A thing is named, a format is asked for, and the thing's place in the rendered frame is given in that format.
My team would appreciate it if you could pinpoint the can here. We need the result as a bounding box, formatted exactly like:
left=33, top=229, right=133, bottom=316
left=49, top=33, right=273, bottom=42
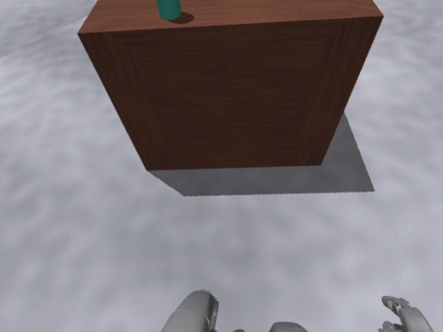
left=156, top=0, right=181, bottom=20

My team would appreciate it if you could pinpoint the right robot hand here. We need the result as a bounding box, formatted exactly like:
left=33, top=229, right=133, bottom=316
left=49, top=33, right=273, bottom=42
left=378, top=296, right=433, bottom=332

